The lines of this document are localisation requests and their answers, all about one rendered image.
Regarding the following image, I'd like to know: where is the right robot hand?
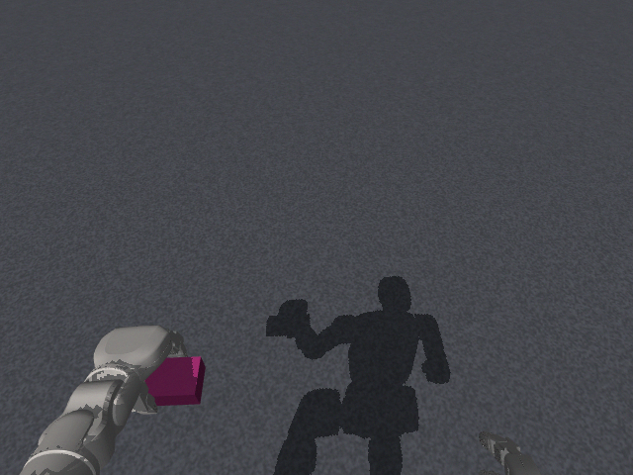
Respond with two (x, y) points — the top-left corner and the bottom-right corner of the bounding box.
(479, 431), (542, 475)

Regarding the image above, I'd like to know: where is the left robot hand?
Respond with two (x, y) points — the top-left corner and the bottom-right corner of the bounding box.
(94, 325), (188, 415)

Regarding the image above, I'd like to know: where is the small box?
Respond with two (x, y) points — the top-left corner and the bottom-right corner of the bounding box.
(145, 356), (206, 406)

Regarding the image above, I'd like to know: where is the left robot arm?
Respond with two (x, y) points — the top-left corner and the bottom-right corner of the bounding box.
(20, 363), (141, 475)

